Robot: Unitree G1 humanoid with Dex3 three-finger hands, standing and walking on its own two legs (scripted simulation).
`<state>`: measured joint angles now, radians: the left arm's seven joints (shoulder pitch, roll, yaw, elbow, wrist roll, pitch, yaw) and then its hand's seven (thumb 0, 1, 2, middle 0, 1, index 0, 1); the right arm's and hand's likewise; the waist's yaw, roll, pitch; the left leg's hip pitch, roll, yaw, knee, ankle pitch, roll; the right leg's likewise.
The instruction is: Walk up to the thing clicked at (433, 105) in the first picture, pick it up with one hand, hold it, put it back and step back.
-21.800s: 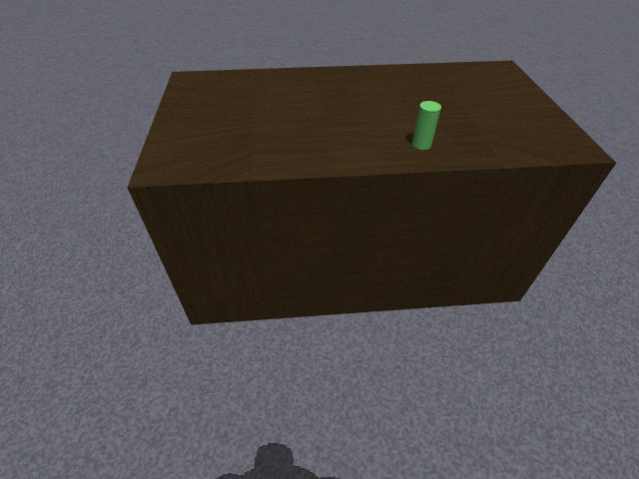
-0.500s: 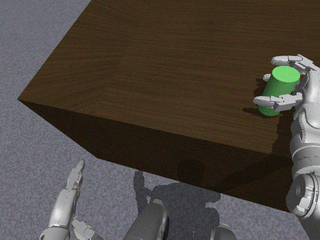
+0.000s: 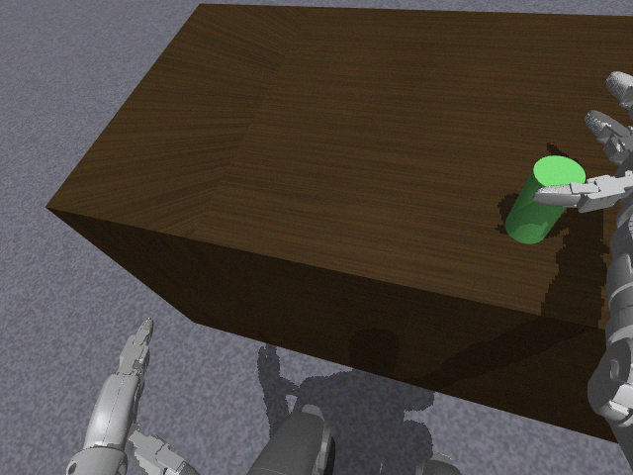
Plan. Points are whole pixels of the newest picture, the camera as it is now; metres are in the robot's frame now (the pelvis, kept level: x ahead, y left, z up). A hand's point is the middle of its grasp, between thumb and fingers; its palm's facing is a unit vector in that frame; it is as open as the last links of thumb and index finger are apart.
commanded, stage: withdraw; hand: right
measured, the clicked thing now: (540, 203) +0.50 -0.16 +0.02
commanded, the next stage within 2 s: rise in 0.06 s
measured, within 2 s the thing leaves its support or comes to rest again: neither
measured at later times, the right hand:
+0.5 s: hand out of the picture +0.50 -0.29 +0.14, palm faces +0.27 +0.93 -0.25, open 17.6 cm
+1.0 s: hand out of the picture +0.27 -0.26 +0.11, palm faces +0.30 +0.89 -0.33, open 17.6 cm
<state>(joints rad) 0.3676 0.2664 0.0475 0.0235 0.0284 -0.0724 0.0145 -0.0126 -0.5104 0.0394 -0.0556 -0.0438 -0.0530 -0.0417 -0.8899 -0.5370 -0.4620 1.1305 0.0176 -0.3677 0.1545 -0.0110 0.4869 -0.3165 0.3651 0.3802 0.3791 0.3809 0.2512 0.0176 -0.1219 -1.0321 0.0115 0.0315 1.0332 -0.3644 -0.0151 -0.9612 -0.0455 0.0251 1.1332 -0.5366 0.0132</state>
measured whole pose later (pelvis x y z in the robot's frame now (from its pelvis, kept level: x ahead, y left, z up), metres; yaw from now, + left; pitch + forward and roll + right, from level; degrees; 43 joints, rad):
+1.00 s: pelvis +0.04 +0.00 +0.07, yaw -2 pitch +4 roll +1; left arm 0.31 0.22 0.09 0.46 -0.05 0.05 0.06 -0.01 -0.53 0.07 -0.05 -0.05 -0.05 -0.06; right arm 0.26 -0.32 -0.21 0.02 0.07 0.03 -0.04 -0.01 0.59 -0.04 0.06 0.05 0.06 0.05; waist -0.04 -0.05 -0.05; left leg -0.41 0.03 0.04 0.64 -0.29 -0.02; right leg -0.32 -0.02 0.02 0.67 -0.41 0.01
